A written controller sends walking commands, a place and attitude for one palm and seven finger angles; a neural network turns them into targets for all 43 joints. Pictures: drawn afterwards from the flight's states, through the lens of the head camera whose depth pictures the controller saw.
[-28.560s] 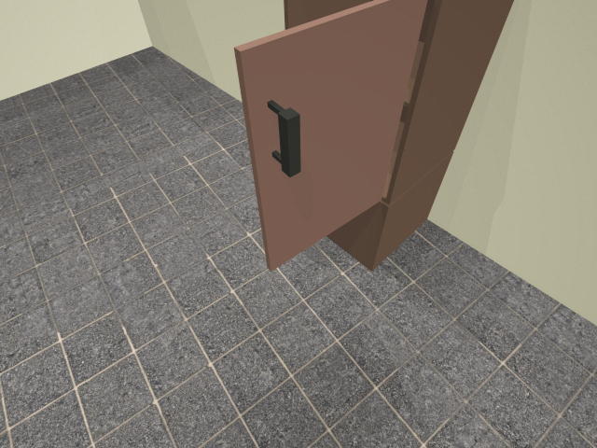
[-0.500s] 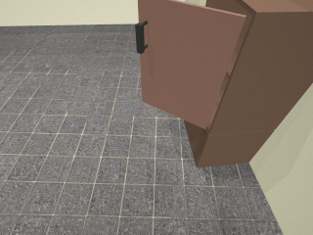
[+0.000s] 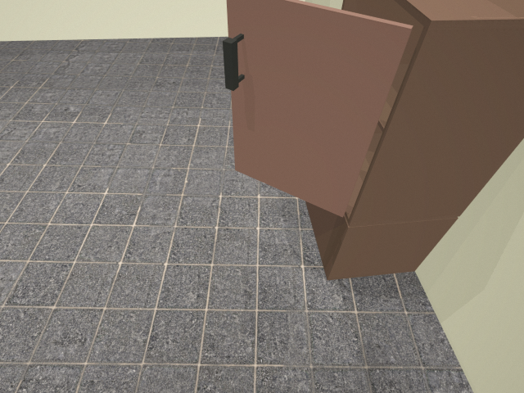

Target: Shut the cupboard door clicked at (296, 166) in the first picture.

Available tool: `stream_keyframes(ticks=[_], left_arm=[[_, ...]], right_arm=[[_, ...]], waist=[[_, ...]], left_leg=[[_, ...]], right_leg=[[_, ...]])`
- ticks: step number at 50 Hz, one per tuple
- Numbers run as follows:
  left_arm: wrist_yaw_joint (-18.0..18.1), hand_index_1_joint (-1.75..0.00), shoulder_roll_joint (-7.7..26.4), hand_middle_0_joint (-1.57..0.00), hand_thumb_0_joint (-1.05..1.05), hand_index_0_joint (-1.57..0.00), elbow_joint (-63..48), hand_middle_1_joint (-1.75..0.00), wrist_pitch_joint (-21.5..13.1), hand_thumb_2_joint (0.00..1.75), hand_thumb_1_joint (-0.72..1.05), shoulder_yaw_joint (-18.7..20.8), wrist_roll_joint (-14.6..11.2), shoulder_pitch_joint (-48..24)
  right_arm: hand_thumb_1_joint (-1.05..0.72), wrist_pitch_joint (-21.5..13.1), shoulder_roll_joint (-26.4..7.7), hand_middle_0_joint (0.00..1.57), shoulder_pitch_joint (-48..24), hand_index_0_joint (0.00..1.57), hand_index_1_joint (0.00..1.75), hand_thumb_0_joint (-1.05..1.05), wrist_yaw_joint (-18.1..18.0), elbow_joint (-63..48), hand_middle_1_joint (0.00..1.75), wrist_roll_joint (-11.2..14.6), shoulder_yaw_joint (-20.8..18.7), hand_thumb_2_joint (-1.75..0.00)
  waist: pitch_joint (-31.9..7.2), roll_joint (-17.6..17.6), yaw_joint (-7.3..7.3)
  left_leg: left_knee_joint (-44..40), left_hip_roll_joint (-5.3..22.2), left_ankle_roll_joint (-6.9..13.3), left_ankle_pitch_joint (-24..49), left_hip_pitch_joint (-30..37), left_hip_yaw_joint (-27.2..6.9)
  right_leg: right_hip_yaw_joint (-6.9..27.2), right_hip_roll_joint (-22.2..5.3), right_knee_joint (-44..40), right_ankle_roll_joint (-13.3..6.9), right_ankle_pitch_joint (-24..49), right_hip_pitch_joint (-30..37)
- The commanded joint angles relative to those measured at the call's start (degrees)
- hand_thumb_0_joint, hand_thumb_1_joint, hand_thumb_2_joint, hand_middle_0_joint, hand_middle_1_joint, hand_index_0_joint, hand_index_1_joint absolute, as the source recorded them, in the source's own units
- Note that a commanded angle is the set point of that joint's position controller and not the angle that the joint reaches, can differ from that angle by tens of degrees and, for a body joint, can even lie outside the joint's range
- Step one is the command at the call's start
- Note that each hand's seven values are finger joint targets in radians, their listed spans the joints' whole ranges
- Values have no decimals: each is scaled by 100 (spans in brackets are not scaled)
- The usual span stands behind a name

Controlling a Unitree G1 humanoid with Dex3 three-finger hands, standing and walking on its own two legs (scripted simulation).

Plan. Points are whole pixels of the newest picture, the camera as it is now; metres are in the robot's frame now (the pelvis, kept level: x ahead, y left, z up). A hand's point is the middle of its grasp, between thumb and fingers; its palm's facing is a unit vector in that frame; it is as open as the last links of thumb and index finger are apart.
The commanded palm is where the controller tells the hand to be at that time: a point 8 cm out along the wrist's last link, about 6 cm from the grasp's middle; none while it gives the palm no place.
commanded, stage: walk to a spot facing it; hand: left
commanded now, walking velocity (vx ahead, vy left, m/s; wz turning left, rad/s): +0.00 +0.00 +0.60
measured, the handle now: (235, 61) +0.86 +0.11 +0.08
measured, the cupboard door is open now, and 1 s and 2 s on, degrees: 53 53 53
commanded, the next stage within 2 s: none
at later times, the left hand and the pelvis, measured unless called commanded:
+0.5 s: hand out of the picture -0.01 +0.24 -0.21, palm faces +0.26 -0.94 -0.23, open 7.4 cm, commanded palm none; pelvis +0.00 +0.03 -0.03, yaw +15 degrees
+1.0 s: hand out of the picture +0.02 +0.22 -0.16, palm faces +0.50 -0.81 -0.30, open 7.4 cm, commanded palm none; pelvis +0.03 -0.01 -0.01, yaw +33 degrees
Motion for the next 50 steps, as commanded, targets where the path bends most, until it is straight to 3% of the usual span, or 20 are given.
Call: stream_keyframes(ticks=[1, 9, 12, 13, 15, 18, 20, 21, 22, 23, 24, 26, 30, 36, 42, 43, 44, 45, 47, 50], left_arm=[[76, -30, 597, -20, 0, -20, -75, -30, 6, 90, 90, 93, 1, 462], [124, -30, 862, -20, 0, -20, -475, -30, 159, 90, 90, 358, 28, 406], [138, -30, 1013, -20, 0, -20, -687, -30, 159, 90, 90, 456, 59, 336], [143, -30, 1046, -20, 0, -20, -790, -30, 148, 90, 90, 464, 56, 233], [174, -30, 1107, -20, 0, -20, -963, -30, 123, 90, 90, 482, 116, -62], [175, -30, 1339, -20, 0, -20, -1148, -30, 103, 90, 90, 566, 134, -275], [124, -30, 1416, -20, 0, -20, -1221, -30, 102, 90, 90, 582, 58, -216], [87, -30, 1308, -20, 0, -20, -1306, -30, 115, 90, 90, 575, 0, -138], [36, -30, 913, -20, 0, -20, -1524, -30, 127, 90, 90, 474, -44, -177], [63, -30, 1009, -20, 0, -20, -1691, -30, 213, 90, 90, 463, -6, -537], [58, -30, 967, -20, 0, -20, -1722, -30, 253, 90, 90, 498, 22, -693], [2, -30, 957, -20, 0, -20, -1710, -30, 283, 90, 90, 534, 68, -929], [-66, -30, 826, -20, 0, -20, -1719, -30, 258, 90, 90, 510, 84, -750], [-55, -30, 834, -20, 0, -20, -1956, -30, 256, 90, 90, 479, 88, -974], [-6, -30, 1057, -20, 0, -20, -1926, -30, 188, 90, 90, 513, 44, -313], [18, -30, 1258, -20, 0, -20, -1899, -30, 134, 90, 90, 567, 70, -134], [58, -30, 1733, -20, 0, -20, -1947, -30, 67, 90, 90, 652, 146, -190], [80, -30, 1806, -20, 0, -20, -2002, -30, 89, 90, 90, 615, 142, -388], [114, -30, 1327, -20, 0, -20, -2090, -30, 81, 90, 90, 522, 106, -928], [103, -30, 1166, -20, 0, -20, -2056, -30, 43, 90, 90, 477, 91, -719]], right_arm=[[-90, -17, -616, 20, 273, 20, 30, 0, -21, -160, 30, 7, -68, -90], [-90, 165, -720, 20, 109, 20, 30, 0, 52, -561, 30, -18, -230, -90], [-90, 222, -614, 20, 39, 20, 30, 0, 103, -797, 30, -25, -299, -90], [-90, 264, -573, 20, -85, 20, 30, 0, 115, -882, 30, -51, -337, -90], [-90, 329, -582, 20, -206, 20, 30, 0, 146, -1029, 30, -57, -407, -90], [-90, 323, -485, 20, -252, 20, 30, 0, 215, -1258, 30, -23, -371, -90], [-90, 279, -575, 20, 407, 20, 30, 0, 233, -1148, 30, -72, -382, -90], [-90, 231, -865, 20, 862, 20, 30, 0, 224, -1074, 30, -105, -447, -90], [-90, 187, -1421, 20, 1082, 20, 30, 0, 189, -1081, 30, -94, -577, -90], [-90, 234, -1549, 20, 1150, 20, 30, 0, 150, -1015, 30, -53, -589, -90], [-90, 242, -1505, 20, 861, 20, 30, 0, 130, -1116, 30, -87, -598, -90], [-90, 212, -1344, 20, 322, 20, 30, 0, 88, -1362, 30, -131, -548, -90], [-90, 157, -1371, 20, 105, 20, 30, 0, 72, -1465, 30, -125, -563, -90], [-90, 216, -1392, 20, 141, 20, 30, 0, 118, -1494, 30, -122, -648, -90], [-90, 291, -1319, 20, -277, 20, 30, 0, 158, -1716, 30, -58, -699, -90], [-90, 293, -1096, 20, -302, 20, 30, 0, 191, -1753, 30, -5, -686, -90], [-90, 280, -723, 20, -123, 20, 30, 0, 213, -1801, 30, 45, -648, -90], [-90, 279, -897, 20, -215, 20, 30, 0, 219, -1840, 30, -35, -668, -90], [-90, 353, -812, 20, 22, 20, 30, 0, 274, -1755, 30, -84, -679, -90], [-90, 350, -774, 20, -195, 20, 30, 0, 340, -1790, 30, -41, -575, -90]], waist=[[128, 128, -17], [160, 32, 98], [14, -717, 154], [175, -859, 167], [396, -679, 72], [481, -451, -67], [-44, -240, -317], [-399, 593, -497], [-526, 2291, -469], [-737, 1486, -536], [-424, 842, -421], [30, 666, -269], [-384, 285, -120], [-540, 874, -175], [-697, 1025, 176], [-745, 457, 258], [-677, -1094, 224], [-429, -1204, 213], [-209, -530, -186], [-298, -1101, -106]], left_leg=[[-205, 953, -168, 880, 655, -1187], [457, 848, -123, 684, -672, -1644], [1719, 360, -351, 128, -1295, -976], [2589, 260, -469, -1234, -1519, -694], [3764, 436, -535, -2156, -1914, -666], [2609, 620, -552, -2064, -1714, -437], [1374, 258, -476, -526, -462, -62], [761, 728, -140, 1407, 512, -984], [399, 2267, 765, 3980, 1157, -3271], [74, 2534, 1020, 3181, 883, -3506], [-220, 2422, 886, 1184, 385, -3320], [-486, 1965, 561, -502, -442, -3215], [-316, 1593, 521, -54, -46, -2821], [-118, 1360, 489, 562, 161, -2906], [419, 872, 128, 382, -784, -2978], [834, 542, -165, -378, -1326, -2658], [2138, -183, -623, -1616, -2280, -1700], [3682, -253, -740, -2624, -2332, -1167], [4849, 83, -685, -2169, -2214, -1279], [4611, 329, -841, -1833, -2287, -824]], right_leg=[[378, -762, -256, -71, 896, -860], [119, -1073, 449, -238, 833, -500], [429, -1845, 310, -691, 1724, -93], [545, -2246, 223, -981, 2528, -187], [404, -2500, 284, -1162, 3602, -288], [-284, -2263, 1038, -795, 4501, -43], [-850, -1792, 2366, -283, 4414, -346], [-1057, -1358, 3479, 76, 3041, -1283], [-927, -516, 4869, 476, -1498, -2740], [-100, -508, 5123, 341, -2095, -2717], [45, -682, 5084, 306, -1807, -2754], [154, -720, 4964, 369, -1017, -2859], [81, -524, 4051, 460, -636, -2796], [20, -292, 3167, 535, -610, -2662], [-17, -51, 974, 431, 184, -820], [304, -506, 163, 323, 336, -229], [1935, -1972, -568, -204, -35, 216], [2461, -2907, -555, -775, 695, -570], [1468, -2428, -171, -851, 1416, -1101], [265, -1909, 535, -648, 3658, -333]])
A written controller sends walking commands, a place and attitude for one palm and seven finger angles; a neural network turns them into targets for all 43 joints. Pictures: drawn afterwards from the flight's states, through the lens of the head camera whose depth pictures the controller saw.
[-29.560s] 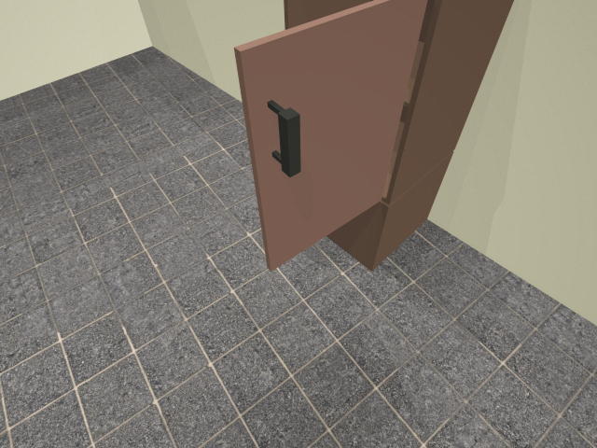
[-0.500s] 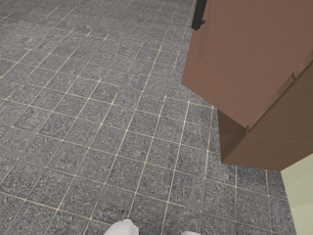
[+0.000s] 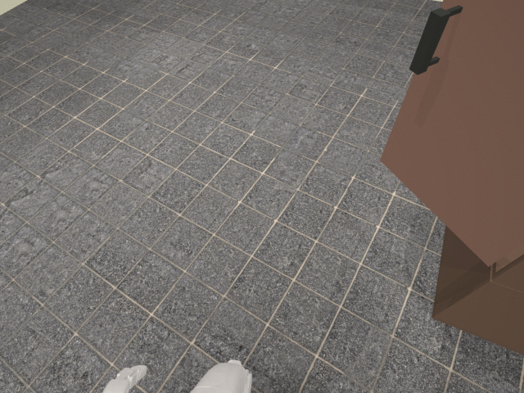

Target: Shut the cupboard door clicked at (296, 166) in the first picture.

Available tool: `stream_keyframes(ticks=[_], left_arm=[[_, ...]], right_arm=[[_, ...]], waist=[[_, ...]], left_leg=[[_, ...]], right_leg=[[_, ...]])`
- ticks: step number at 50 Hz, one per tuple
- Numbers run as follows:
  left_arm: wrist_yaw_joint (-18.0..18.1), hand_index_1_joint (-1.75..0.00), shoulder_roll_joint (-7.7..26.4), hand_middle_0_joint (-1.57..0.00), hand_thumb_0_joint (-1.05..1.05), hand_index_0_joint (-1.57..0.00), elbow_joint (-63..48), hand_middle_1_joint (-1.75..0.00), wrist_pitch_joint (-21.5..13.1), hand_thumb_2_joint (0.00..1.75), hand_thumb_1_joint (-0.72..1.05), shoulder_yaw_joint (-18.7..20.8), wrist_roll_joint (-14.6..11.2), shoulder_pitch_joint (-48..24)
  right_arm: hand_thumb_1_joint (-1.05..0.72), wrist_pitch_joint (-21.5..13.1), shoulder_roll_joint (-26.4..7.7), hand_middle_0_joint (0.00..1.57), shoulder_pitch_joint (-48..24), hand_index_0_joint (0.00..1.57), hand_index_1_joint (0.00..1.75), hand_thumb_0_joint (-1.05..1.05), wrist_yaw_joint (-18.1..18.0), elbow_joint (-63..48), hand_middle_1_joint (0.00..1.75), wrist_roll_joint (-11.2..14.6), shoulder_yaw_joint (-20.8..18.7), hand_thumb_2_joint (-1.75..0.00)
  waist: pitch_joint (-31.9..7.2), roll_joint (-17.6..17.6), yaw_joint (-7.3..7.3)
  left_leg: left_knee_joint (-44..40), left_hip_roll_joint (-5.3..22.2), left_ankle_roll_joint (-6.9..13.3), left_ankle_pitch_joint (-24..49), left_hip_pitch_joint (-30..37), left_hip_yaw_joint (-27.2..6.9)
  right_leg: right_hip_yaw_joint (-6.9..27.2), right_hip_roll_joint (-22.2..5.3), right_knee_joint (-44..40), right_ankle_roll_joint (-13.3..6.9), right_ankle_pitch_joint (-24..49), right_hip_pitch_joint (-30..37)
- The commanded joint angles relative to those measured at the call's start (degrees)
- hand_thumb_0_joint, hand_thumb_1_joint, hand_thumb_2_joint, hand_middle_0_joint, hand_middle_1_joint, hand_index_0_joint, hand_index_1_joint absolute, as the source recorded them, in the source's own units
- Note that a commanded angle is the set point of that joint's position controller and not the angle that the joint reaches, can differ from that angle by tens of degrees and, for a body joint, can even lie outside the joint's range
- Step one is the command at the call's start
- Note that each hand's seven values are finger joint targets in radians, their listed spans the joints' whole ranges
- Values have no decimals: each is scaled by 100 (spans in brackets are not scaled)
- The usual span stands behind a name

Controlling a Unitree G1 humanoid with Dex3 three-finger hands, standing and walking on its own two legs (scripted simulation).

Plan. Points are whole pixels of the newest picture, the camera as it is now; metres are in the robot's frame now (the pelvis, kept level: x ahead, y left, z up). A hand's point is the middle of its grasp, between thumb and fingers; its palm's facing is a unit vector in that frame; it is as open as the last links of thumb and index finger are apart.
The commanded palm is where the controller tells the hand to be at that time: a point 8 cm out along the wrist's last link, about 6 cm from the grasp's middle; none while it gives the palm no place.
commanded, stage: walk to a spot facing it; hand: left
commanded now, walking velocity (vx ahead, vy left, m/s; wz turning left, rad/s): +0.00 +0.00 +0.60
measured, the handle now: (436, 40) +0.75 -0.35 +0.09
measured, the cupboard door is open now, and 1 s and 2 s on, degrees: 53 53 53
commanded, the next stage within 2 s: turn to face it in 1.68 s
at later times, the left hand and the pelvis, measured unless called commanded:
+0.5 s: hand out of the picture +0.04 +0.25 -0.16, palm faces +0.33 -0.90 -0.28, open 7.4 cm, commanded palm none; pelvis +0.02 +0.01 +0.00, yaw +19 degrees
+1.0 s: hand out of the picture -0.05 +0.21 -0.19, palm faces +0.64 -0.74 -0.19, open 7.4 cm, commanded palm none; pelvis +0.04 +0.02 -0.01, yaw +39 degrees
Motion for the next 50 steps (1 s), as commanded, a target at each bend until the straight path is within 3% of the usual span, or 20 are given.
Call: stream_keyframes(ticks=[1, 7, 10, 11, 12, 13, 18, 23, 27, 28, 29, 30, 32, 36, 42, 46, 47, 48, 49, 50], left_arm=[[117, -30, 1068, -20, 0, -20, -393, -30, -179, 90, 90, 280, 12, 241], [82, -30, 1363, -20, 0, -20, -207, -30, -136, 90, 90, 408, 61, 842], [49, -30, 1381, -20, 0, -20, -245, -30, -128, 90, 90, 429, -15, 753], [24, -30, 1193, -20, 0, -20, -340, -30, -112, 90, 90, 399, -59, 814], [-8, -30, 777, -20, 0, -20, -564, -30, -109, 90, 90, 239, -78, 600], [33, -30, 849, -20, 0, -20, -698, -30, -17, 90, 90, 222, -39, 212], [-54, -30, 870, -20, 0, -20, -445, -30, 57, 90, 90, 290, -32, 138], [-80, -30, 742, -20, 0, -20, -442, -30, 58, 90, 90, 255, -42, 184], [-72, -30, 799, -20, 0, -20, -346, -30, -24, 90, 90, 293, -40, 766], [-52, -30, 920, -20, 0, -20, -300, -30, -84, 90, 90, 334, -26, 1020], [-3, -30, 1369, -20, 0, -20, -322, -30, -173, 90, 90, 412, 59, 1133], [22, -30, 1721, -20, 0, -20, -391, -30, -177, 90, 90, 443, 82, 1060], [80, -30, 1252, -20, 0, -20, -548, -30, -144, 90, 90, 359, 39, 404], [73, -30, 1000, -20, 0, -20, -644, -30, -156, 90, 90, 273, 34, 112], [-14, -30, 1305, -20, 0, -20, -236, -30, -227, 90, 90, 431, 74, 939], [-116, -30, 1381, -20, 0, -20, -164, -30, -223, 90, 90, 491, 29, 724], [-145, -30, 1224, -20, 0, -20, -191, -30, -201, 90, 90, 478, -15, 624], [-215, -30, 796, -20, 0, -20, -416, -30, -156, 90, 90, 395, -67, 455], [-219, -30, 684, -20, 0, -20, -813, -30, -157, 90, 90, 260, 14, -429], [-253, -30, 732, -20, 0, -20, -919, -30, -196, 90, 90, 260, 26, -742]], right_arm=[[-90, -78, -265, 20, -80, 20, 30, 0, 84, -542, 30, 53, 51, -90], [-90, -109, -122, 20, -600, 20, 30, 0, 134, -691, 30, 85, 164, -90], [-90, -193, -365, 20, 59, 20, 30, 0, 114, -510, 30, 57, 119, -90], [-90, -251, -814, 20, 450, 20, 30, 0, 97, -415, 30, 14, 12, -90], [-90, -263, -1433, 20, 924, 20, 30, 0, 49, -330, 30, 23, -157, -90], [-90, -206, -1455, 20, 1172, 20, 30, 0, -9, -195, 30, 57, -150, -90], [-90, -244, -912, 20, 49, 20, 30, 0, -167, -482, 30, -9, 48, -90], [-90, -207, -946, 20, -104, 20, 30, 0, -144, -519, 30, -37, -1, -90], [-90, -158, -922, 20, -428, 20, 30, 0, -100, -621, 30, 4, -33, -90], [-90, -164, -772, 20, -492, 20, 30, 0, -81, -653, 30, 39, -26, -90], [-90, -174, -390, 20, -289, 20, 30, 0, -45, -704, 30, 105, 10, -90], [-90, -164, -283, 20, -276, 20, 30, 0, -36, -784, 30, 82, 5, -90], [-90, -69, -427, 20, -118, 20, 30, 0, 14, -651, 30, 23, -67, -90], [-90, -54, -229, 20, -68, 20, 30, 0, 120, -504, 30, 38, 58, -90], [-90, -181, -51, 20, -562, 20, 30, 0, 191, -649, 30, 47, 172, -90], [-90, -303, -125, 20, 74, 20, 30, 0, 168, -472, 30, 34, 166, -90], [-90, -357, -376, 20, 592, 20, 30, 0, 165, -338, 30, 36, 95, -90], [-90, -379, -1083, 20, 1133, 20, 30, 0, 95, -200, 30, -43, -81, -90], [-90, -403, -1324, 20, 1769, 20, 30, 0, -5, -2, 30, -64, -136, -90], [-90, -408, -1250, 20, 1809, 20, 30, 0, -49, 67, 30, -46, -97, -90]], waist=[[-725, -1528, 129], [-675, -1681, 439], [-1059, -1293, 76], [-1461, -149, -137], [-1672, 1489, -385], [-1695, 970, -487], [-791, 701, 6], [-720, 579, 76], [-713, 582, 398], [-798, 193, 538], [-956, -1185, 581], [-876, -2248, 585], [-574, -1510, 226], [-665, -1434, 63], [-691, -1539, 547], [-719, -1092, 209], [-915, -302, -78], [-877, 1766, -414], [-602, 1718, -794], [-328, 834, -670]], left_leg=[[292, 421, -160, -8, -331, 362], [-1589, 371, -34, -10, 419, 898], [-3256, 268, 95, 1370, 1854, 958], [-3559, 1061, 403, 3075, 3142, 28], [-3519, 2623, 1238, 5788, 3993, -1970], [-3488, 2818, 1621, 6117, 3751, -1868], [-3706, 1732, 1145, 4251, 2483, -950], [-3813, 1571, 1121, 3190, 1921, -1160], [-3439, 1269, 896, 2573, 989, -1273], [-3041, 972, 684, 2032, 632, -1109], [-1846, 297, 290, 604, -66, -531], [-183, -218, 21, -1029, -304, 68], [1186, 280, 127, -497, -164, -278], [767, 489, -93, 41, 29, 283], [-1206, 571, 6, -368, 223, 863], [-2845, 409, 145, 212, 1684, 1190], [-3663, 545, 264, 448, 2770, 719], [-4336, 1966, 869, 41, 3582, -1660], [-4691, 2680, 1468, 621, 3747, -2761], [-4690, 2738, 1650, 871, 3535, -2463]], right_leg=[[378, -1553, -538, -778, 3988, 1224], [32, -1687, -170, -648, 4270, 1401], [-432, -1540, 881, -239, 3934, 899], [-718, -1202, 1921, 95, 2480, -226], [-651, -411, 3194, 440, -1853, -1781], [26, -474, 3596, 326, -2092, -1913], [166, -424, 3344, 410, -770, -1732], [35, -150, 1908, 371, -656, -1032], [-146, 137, 462, 332, 258, 330], [-4, -68, -315, 309, 670, 886], [1280, -1275, -1271, -11, 485, 1451], [2638, -2547, -1647, -706, 982, 954], [1852, -2297, -1604, -926, 292, 10], [245, -1663, -956, -718, 2029, 374], [147, -2011, -1087, -714, 968, 1205], [-316, -1955, -591, -432, -360, 317], [-696, -1679, 373, -119, -846, -472], [-1280, -764, 2102, 351, -1671, -2095], [-635, -421, 3151, 341, -1989, -3203], [-164, -673, 3421, 236, -1523, -3384]])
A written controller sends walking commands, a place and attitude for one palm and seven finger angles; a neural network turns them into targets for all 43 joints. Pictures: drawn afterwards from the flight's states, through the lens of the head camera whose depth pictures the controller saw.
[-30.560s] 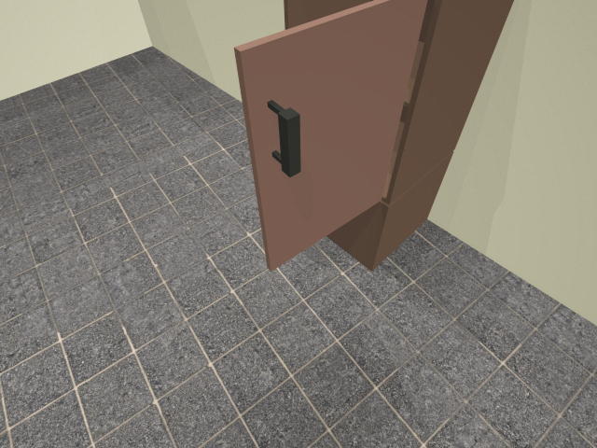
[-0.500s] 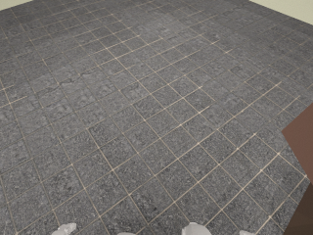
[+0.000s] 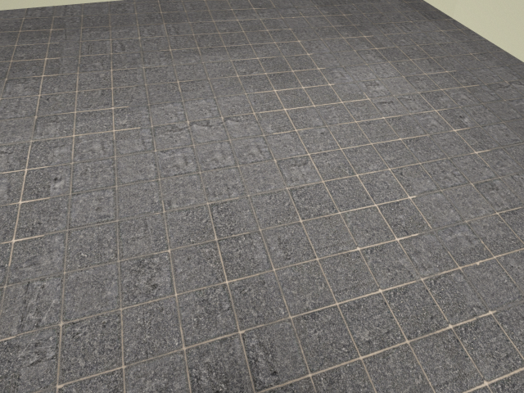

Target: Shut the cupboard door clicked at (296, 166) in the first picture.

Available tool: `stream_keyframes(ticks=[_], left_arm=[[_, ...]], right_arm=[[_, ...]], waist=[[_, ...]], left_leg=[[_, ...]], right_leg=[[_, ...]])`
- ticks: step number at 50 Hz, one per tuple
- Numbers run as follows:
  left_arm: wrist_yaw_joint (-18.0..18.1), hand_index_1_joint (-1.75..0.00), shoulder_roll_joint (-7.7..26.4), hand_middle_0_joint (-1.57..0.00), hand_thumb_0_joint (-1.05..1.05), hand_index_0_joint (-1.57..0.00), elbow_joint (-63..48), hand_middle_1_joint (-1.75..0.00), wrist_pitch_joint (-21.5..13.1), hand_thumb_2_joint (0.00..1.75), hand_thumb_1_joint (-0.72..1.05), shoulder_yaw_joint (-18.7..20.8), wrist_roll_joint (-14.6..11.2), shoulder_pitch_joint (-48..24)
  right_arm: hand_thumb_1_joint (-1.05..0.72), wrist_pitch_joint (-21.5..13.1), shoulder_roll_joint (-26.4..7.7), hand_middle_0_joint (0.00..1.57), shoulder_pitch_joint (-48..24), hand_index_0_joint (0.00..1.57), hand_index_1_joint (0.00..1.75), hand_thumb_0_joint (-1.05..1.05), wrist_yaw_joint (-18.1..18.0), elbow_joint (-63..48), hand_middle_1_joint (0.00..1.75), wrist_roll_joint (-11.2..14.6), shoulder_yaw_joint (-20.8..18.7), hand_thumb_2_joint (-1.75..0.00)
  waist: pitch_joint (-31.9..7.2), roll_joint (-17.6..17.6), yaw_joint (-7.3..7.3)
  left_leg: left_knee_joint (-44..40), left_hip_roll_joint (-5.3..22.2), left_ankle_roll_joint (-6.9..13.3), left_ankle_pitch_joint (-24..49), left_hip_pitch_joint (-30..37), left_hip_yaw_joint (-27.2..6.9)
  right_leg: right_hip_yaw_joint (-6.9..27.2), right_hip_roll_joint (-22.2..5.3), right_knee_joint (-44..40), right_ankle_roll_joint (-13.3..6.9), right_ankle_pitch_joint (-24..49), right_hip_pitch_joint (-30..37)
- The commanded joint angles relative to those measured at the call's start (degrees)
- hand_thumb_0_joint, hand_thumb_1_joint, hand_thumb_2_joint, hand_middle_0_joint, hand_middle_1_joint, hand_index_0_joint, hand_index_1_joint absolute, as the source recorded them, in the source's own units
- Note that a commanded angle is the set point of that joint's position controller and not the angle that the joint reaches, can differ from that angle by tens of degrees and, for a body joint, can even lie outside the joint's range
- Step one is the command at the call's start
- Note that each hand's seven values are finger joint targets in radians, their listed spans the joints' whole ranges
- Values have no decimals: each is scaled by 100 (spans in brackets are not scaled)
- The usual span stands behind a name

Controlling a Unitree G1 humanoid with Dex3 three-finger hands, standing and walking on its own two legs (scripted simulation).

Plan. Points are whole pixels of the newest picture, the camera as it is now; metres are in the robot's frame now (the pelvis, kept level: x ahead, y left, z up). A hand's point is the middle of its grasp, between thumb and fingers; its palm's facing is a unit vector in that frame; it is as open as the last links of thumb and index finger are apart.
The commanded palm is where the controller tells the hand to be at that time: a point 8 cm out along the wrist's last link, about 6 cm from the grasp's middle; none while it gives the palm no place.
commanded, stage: walk to a spot facing it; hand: left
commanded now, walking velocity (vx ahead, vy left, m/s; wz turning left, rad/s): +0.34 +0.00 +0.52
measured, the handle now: out of the picture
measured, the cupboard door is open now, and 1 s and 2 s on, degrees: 53 53 53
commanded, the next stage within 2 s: turn to face it in 0.68 s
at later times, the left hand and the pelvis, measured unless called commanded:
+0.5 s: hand (168, 299) +0.28 +0.19 -0.14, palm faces +0.17 -0.96 -0.23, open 7.4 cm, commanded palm none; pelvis +0.18 -0.02 +0.00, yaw +13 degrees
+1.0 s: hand (142, 341) +0.22 +0.22 -0.18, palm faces +0.47 -0.86 -0.20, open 7.3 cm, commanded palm none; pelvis +0.30 +0.05 +0.01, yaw +23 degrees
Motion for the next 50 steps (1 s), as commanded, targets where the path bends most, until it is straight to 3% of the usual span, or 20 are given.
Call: stream_keyframes(ticks=[1, 4, 6, 15, 17, 19, 20, 21, 22, 23, 24, 27, 34, 40, 41, 42, 43, 45, 46, 50], left_arm=[[-24, -30, 505, -20, 0, -20, -1010, -30, -225, 90, 90, 102, 65, -1435], [-99, -30, 555, -20, 0, -20, -627, -30, -215, 90, 90, 113, 26, -947], [-119, -30, 506, -20, 0, -20, -520, -30, -204, 90, 90, 82, 16, -813], [-158, -30, 374, -20, 0, -20, -736, -30, -273, 90, 90, 1, -35, -1514], [-138, -30, 437, -20, 0, -20, -704, -30, -307, 90, 90, 34, -45, -1300], [-106, -30, 565, -20, 0, -20, -426, -30, -348, 90, 90, 118, -36, -383], [-68, -30, 800, -20, 0, -20, -160, -30, -419, 90, 90, 195, -3, 500], [19, -30, 1451, -20, 0, -20, 12, -30, -483, 90, 90, 356, 88, 1292], [59, -30, 1584, -20, 0, -20, 4, -30, -446, 90, 90, 341, 14, 1339], [96, -30, 1308, -20, 0, -20, -106, -30, -409, 90, 90, 285, -4, 850], [125, -30, 1010, -20, 0, -20, -203, -30, -410, 90, 90, 225, 21, 361], [171, -30, 443, -20, 0, -20, -352, -30, -428, 90, 90, 44, 5, -322], [202, -30, 492, -20, 0, -20, -182, -30, -448, 90, 90, 63, 13, 24], [208, -30, 870, -20, 0, -20, -169, -30, -355, 90, 90, 147, 33, 184], [214, -30, 832, -20, 0, -20, -138, -30, -336, 90, 90, 107, -3, 203], [221, -30, 473, -20, 0, -20, -180, -30, -289, 90, 90, 13, -65, 459], [242, -30, 247, -20, 0, -20, -227, -30, -221, 90, 90, -142, -132, 454], [286, -30, 226, -20, 0, -20, -190, -30, -144, 90, 90, -153, -62, 322], [275, -30, 119, -20, 0, -20, 28, -30, -111, 90, 90, -172, -37, 367], [136, -30, 227, -20, 0, -20, 219, -30, 82, 90, 90, -70, -39, 298]], right_arm=[[-90, -195, -1346, 20, 1499, 20, 30, 0, -233, 60, 30, -15, -266, -90], [-90, -324, -993, 20, 799, 20, 30, 0, -304, -111, 30, 14, -121, -90], [-90, -393, -981, 20, 882, 20, 30, 0, -332, -53, 30, 46, -117, -90], [-90, -415, -929, 20, 1092, 20, 30, 0, -314, 294, 30, 7, -135, -90], [-90, -405, -971, 20, 972, 20, 30, 0, -312, 337, 30, -6, -148, -90], [-90, -388, -999, 20, 729, 20, 30, 0, -317, 322, 30, 29, -149, -90], [-90, -412, -914, 20, 671, 20, 30, 0, -284, 313, 30, 86, -143, -90], [-90, -459, -506, 20, 1004, 20, 30, 0, -239, 231, 30, 173, -96, -90], [-90, -413, -461, 20, 1035, 20, 30, 0, -259, 85, 30, 196, -90, -90], [-90, -369, -488, 20, 880, 20, 30, 0, -247, 99, 30, 131, -115, -90], [-90, -352, -435, 20, 767, 20, 30, 0, -225, 131, 30, 111, -110, -90], [-90, -135, -263, 20, 565, 20, 30, 0, -120, 181, 30, 77, -97, -90], [-90, 53, -44, 20, -64, 20, 30, 0, -6, -120, 30, 44, -8, -90], [-90, -71, -263, 20, -324, 20, 30, 0, -14, -355, 30, 42, 43, -90], [-90, -124, -452, 20, 208, 20, 30, 0, -38, -204, 30, 15, 16, -90], [-90, -211, -1072, 20, 751, 20, 30, 0, -90, -119, 30, -51, -95, -90], [-90, -194, -1490, 20, 1015, 20, 30, 0, -222, -57, 30, 31, -161, -90], [-90, -188, -1153, 20, 374, 20, 30, 0, -332, -178, 30, 16, -18, -90], [-90, -223, -1071, 20, -6, 20, 30, 0, -378, -223, 30, 12, 29, -90], [-90, -136, -835, 20, -367, 20, 30, 0, -439, -193, 30, 27, 97, -90]], waist=[[-186, 1481, -752], [8, 1288, -303], [-80, 1024, -224], [231, 1005, -307], [229, 1109, -161], [-26, 768, 314], [-474, 307, 688], [-1372, -1290, 899], [-1485, -1615, 713], [-791, -937, 538], [-643, -1098, 353], [-446, -395, -114], [-386, -400, -120], [-565, -300, -44], [-897, 74, -299], [-1480, 1698, -416], [-1924, 2337, -516], [-1357, 1112, -276], [-1289, 1607, -157], [-642, 998, -28]], left_leg=[[-2216, 1887, 1139, 307, 1836, -3100], [-2211, 1369, 881, 1379, 1518, -2176], [-2206, 1199, 905, 1974, 1685, -1906], [-2253, 1080, 928, 2000, 1442, -1670], [-2102, 1125, 874, 2146, 1135, -1742], [-1258, 900, 700, 2459, 486, -1573], [-113, 531, 503, 2309, -117, -1353], [1905, -349, 173, 282, -1107, -729], [3428, -509, 134, -1390, -1483, -777], [4010, -168, 166, -1133, -1818, -968], [4295, 76, 125, -618, -1867, -964], [3758, 372, -89, 10, -1325, -789], [2057, 352, -324, 317, -1539, -162], [-108, -7, -128, 635, -240, 202], [-812, 11, -88, 1642, 865, 59], [-1027, 1328, 368, 3851, 2173, -1486], [-1139, 2381, 1120, 6060, 2504, -2473], [-1320, 2248, 1213, 4416, 1608, -1679], [-1426, 2075, 1038, 3886, 1517, -1575], [-1671, 1909, 845, 3192, 810, -778]], right_leg=[[1005, 174, 2143, -93, -144, -2869], [1142, 218, 2211, 9, 894, -2539], [1094, 306, 1980, 71, 1189, -2471], [897, 538, -319, 7, 1782, -1686], [878, 677, -651, -98, 1706, -982], [796, 864, -1103, -194, 1924, 540], [1060, 668, -1497, -293, 1885, 1890], [2895, -977, -2224, -789, 1286, 3267], [4236, -1905, -2988, -1124, 1222, 2852], [3973, -1800, -3123, -1191, 597, 2253], [3683, -1635, -3156, -1109, 510, 1638], [1470, -1062, -2970, -853, 2110, 554], [147, -926, -2610, -849, 4416, 1037], [30, -1054, -1462, -731, 4993, 1200], [-66, -832, -729, -543, 4426, 736], [-196, -17, 509, -137, 1780, -389], [439, 528, 1505, 3, -1355, -913], [1018, 455, 1763, -182, -1013, -795], [1158, 418, 1687, -128, -716, -936], [1221, 532, 1414, -89, -21, -699]])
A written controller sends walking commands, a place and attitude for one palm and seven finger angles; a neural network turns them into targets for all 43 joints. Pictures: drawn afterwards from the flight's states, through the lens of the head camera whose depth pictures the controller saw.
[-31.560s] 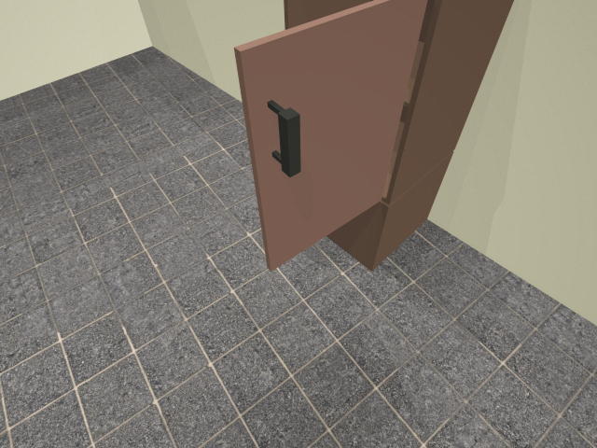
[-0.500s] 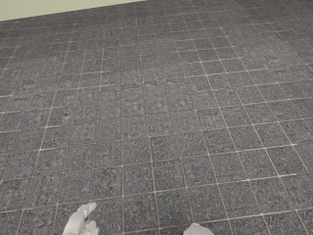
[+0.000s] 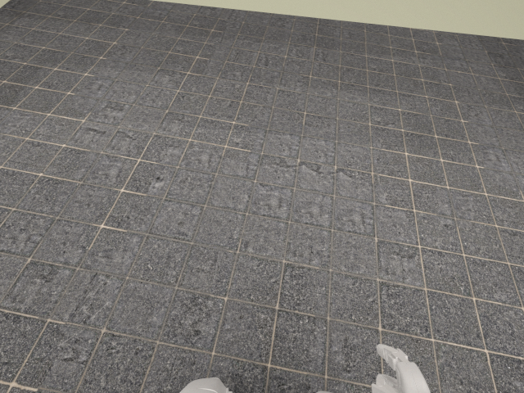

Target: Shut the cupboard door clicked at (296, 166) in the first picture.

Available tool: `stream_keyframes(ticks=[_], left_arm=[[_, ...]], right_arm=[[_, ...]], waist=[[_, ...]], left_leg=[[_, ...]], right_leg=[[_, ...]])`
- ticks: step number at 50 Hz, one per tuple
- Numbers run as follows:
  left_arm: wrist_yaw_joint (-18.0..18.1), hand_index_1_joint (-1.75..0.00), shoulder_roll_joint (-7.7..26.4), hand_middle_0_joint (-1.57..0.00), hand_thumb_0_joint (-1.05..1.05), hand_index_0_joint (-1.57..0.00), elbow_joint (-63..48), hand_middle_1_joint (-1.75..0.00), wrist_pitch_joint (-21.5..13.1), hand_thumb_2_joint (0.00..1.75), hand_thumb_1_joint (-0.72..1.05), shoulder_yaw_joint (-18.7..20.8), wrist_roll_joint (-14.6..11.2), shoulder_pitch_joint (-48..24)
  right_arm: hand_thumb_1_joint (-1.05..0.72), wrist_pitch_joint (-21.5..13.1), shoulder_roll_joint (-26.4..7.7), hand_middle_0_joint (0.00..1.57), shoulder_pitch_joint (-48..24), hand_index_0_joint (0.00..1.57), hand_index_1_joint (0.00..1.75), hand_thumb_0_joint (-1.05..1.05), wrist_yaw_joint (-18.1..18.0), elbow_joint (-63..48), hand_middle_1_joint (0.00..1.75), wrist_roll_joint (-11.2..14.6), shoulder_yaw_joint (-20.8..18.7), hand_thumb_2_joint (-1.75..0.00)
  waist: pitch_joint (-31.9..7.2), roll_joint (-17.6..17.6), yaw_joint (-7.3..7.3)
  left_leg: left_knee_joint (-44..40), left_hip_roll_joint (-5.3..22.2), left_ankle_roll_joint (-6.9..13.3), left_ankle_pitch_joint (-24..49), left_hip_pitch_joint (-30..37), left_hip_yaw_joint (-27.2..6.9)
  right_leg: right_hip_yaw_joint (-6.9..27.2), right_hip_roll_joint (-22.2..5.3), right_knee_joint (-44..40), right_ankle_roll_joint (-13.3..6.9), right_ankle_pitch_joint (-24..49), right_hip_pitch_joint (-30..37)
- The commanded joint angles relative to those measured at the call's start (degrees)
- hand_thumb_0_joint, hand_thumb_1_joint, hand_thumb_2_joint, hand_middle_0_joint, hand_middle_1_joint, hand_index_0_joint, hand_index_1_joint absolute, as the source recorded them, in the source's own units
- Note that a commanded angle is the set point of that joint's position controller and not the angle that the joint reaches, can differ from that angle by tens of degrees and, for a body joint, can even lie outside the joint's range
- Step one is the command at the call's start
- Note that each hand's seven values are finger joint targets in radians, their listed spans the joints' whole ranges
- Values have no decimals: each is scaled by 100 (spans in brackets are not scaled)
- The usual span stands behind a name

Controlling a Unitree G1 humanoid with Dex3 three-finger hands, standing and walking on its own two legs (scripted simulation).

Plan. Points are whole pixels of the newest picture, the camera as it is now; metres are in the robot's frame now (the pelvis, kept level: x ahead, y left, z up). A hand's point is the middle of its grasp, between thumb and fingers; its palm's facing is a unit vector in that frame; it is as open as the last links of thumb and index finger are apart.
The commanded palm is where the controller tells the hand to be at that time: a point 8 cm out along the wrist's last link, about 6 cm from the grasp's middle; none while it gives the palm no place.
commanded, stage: turn to face it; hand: left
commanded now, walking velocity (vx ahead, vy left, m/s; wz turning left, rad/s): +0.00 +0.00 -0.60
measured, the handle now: out of the picture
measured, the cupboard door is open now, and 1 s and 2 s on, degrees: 53 53 53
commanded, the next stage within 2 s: none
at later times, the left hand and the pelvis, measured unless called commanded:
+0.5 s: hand (177, 382) +0.14 +0.15 -0.15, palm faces -0.24 -0.94 -0.25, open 7.4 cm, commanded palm none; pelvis +0.02 -0.02 +0.01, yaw -17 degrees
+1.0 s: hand (205, 320) +0.24 +0.13 -0.15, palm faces -0.55 -0.80 -0.24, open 7.4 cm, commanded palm none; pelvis +0.03 +0.01 +0.01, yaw -36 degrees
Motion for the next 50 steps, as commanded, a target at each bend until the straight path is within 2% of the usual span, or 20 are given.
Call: stream_keyframes(ticks=[1, 5, 11, 13, 14, 15, 16, 17, 19, 23, 29, 32, 33, 34, 35, 36, 37, 40, 47, 50], left_arm=[[-76, -30, 304, -20, 0, -20, -293, -30, 26, 90, 90, 117, 11, 235], [-159, -30, 245, -20, 0, -20, -442, -30, 88, 90, 90, 204, 67, 61], [-210, -30, 177, -20, 0, -20, -650, -30, 39, 90, 90, 269, 75, -76], [-211, -30, 268, -20, 0, -20, -632, -30, 4, 90, 90, 304, 86, 163], [-202, -30, 422, -20, 0, -20, -581, -30, -23, 90, 90, 345, 101, 365], [-164, -30, 834, -20, 0, -20, -594, -30, -101, 90, 90, 402, 155, 452], [-116, -30, 1264, -20, 0, -20, -586, -30, -144, 90, 90, 453, 138, 542], [-67, -30, 1336, -20, 0, -20, -624, -30, -125, 90, 90, 448, 81, 551], [28, -30, 1063, -20, 0, -20, -739, -30, -135, 90, 90, 450, 90, -57], [-13, -30, 968, -20, 0, -20, -914, -30, -147, 90, 90, 377, 80, -375], [-65, -30, 1217, -20, 0, -20, -825, -30, -94, 90, 90, 448, 98, -247], [-82, -30, 1111, -20, 0, -20, -925, -30, -19, 90, 90, 423, 42, -733], [-109, -30, 829, -20, 0, -20, -1054, -30, 16, 90, 90, 365, -23, -753], [-171, -30, 543, -20, 0, -20, -1191, -30, 30, 90, 90, 293, -54, -700], [-174, -30, 717, -20, 0, -20, -1222, -30, 50, 90, 90, 305, 10, -914], [-213, -30, 778, -20, 0, -20, -1200, -30, 70, 90, 90, 345, 44, -848], [-241, -30, 755, -20, 0, -20, -1107, -30, 90, 90, 90, 378, 69, -782], [-345, -30, 651, -20, 0, -20, -1063, -30, 155, 90, 90, 355, 32, -784], [-392, -30, 483, -20, 0, -20, -1232, -30, 92, 90, 90, 264, 39, -1101], [-371, -30, 541, -20, 0, -20, -1123, -30, 30, 90, 90, 272, 30, -743]], right_arm=[[-90, 74, -1065, 20, 526, 20, 30, 0, -140, -90, 30, 20, -273, -90], [-90, 154, -1084, 20, 508, 20, 30, 0, -117, -53, 30, 11, -374, -90], [-90, 184, -1079, 20, 572, 20, 30, 0, -90, 27, 30, 18, -511, -90], [-90, 194, -1083, 20, 509, 20, 30, 0, -71, 0, 30, 42, -536, -90], [-90, 198, -1018, 20, 468, 20, 30, 0, -54, -20, 30, 67, -540, -90], [-90, 205, -744, 20, 494, 20, 30, 0, -32, -128, 30, 110, -507, -90], [-90, 233, -517, 20, 233, 20, 30, 0, -2, -358, 30, 111, -432, -90], [-90, 309, -633, 20, 316, 20, 30, 0, -15, -385, 30, 96, -431, -90], [-90, 300, -669, 20, 297, 20, 30, 0, -24, -302, 30, 86, -460, -90], [-90, 253, -676, 20, 595, 20, 30, 0, 1, -176, 30, 71, -430, -90], [-90, 166, -641, 20, 594, 20, 30, 0, -76, -298, 30, 137, -374, -90], [-90, 101, -752, 20, 1309, 20, 30, 0, -114, -112, 30, 164, -390, -90], [-90, 27, -1120, 20, 1517, 20, 30, 0, -141, -67, 30, 114, -435, -90], [-90, 14, -1701, 20, 1536, 20, 30, 0, -157, -143, 30, 32, -542, -90], [-90, 53, -1725, 20, 1572, 20, 30, 0, -181, -185, 30, -7, -517, -90], [-90, 52, -1503, 20, 1309, 20, 30, 0, -181, -273, 30, -34, -450, -90], [-90, 19, -1371, 20, 1048, 20, 30, 0, -192, -339, 30, -34, -415, -90], [-90, 62, -1255, 20, 846, 20, 30, 0, -193, -412, 30, -26, -387, -90], [-90, 100, -1373, 20, 1232, 20, 30, 0, -111, -217, 30, -15, -531, -90], [-90, 122, -1481, 20, 1097, 20, 30, 0, -68, -215, 30, 20, -582, -90]], waist=[[-864, 795, -361], [-643, 806, -382], [-738, 1002, -353], [-780, 878, -187], [-797, 461, -65], [-808, -780, -15], [-587, -1601, 145], [-644, -1080, 73], [-590, -1112, -160], [-989, -397, -302], [-1029, -623, -163], [-1045, -563, -563], [-1163, 418, -618], [-1012, 2028, -590], [-859, 1683, -683], [-707, 1131, -503], [-727, 1377, -367], [-618, 1214, -315], [-794, 1431, -582], [-974, 1279, -371]], left_leg=[[-1541, 1824, 552, 2274, 992, -1017], [-1731, 1864, 480, 948, 790, -833], [-1274, 1957, 373, 1030, 993, -481], [-729, 1822, 128, 932, 733, -180], [-204, 1584, -96, 556, 442, 52], [881, 882, -463, -555, -179, 452], [2173, 129, -669, -2200, -1187, 182], [2892, 205, -650, -2052, -1193, -488], [3316, 307, -680, -1364, -1752, -900], [2654, 236, -828, -821, -1159, -790], [839, -5, -844, -1098, -603, -708], [-946, -10, -791, 117, 900, -752], [-1715, 719, -601, 256, 1602, -1423], [-2013, 2142, -16, 1003, 1826, -2803], [-1916, 2536, 410, 1497, 1292, -2890], [-1872, 2325, 499, 1692, 994, -2464], [-1750, 2138, 446, 2157, 1034, -2177], [-1527, 1681, 302, 2160, 1084, -1157], [-1162, 1830, 289, 2123, 1406, -647], [-545, 1755, 12, 2048, 1138, -330]], right_leg=[[215, 1, -54, 22, 302, -286], [-58, 128, -457, 33, 566, -308], [-280, 259, -1459, -22, 971, -20], [-317, 313, -2285, -99, 1709, 532], [-36, 205, -2826, -214, 2217, 916], [1416, -670, -3632, -601, 3016, 1168], [2706, -1593, -4049, -1302, 4224, 1294], [2717, -1801, -4158, -1587, 3690, 1067], [2532, -1364, -4082, -1515, 3089, 1264], [1665, -831, -3732, -1222, 3483, 1336], [2128, -792, -3353, -1334, 4380, 1492], [2039, -394, -2886, -825, 3560, 437], [1517, 210, -2287, -481, 2453, -290], [635, 891, -1008, -113, 3, -1240], [636, 651, 35, -84, -423, -1089], [664, 526, 555, -47, -108, -1012], [575, 449, 838, 8, 50, -1136], [332, 360, 775, 113, 427, -1041], [-207, 409, -1233, 48, 562, -294], [-372, 527, -2474, -84, 1425, 589]])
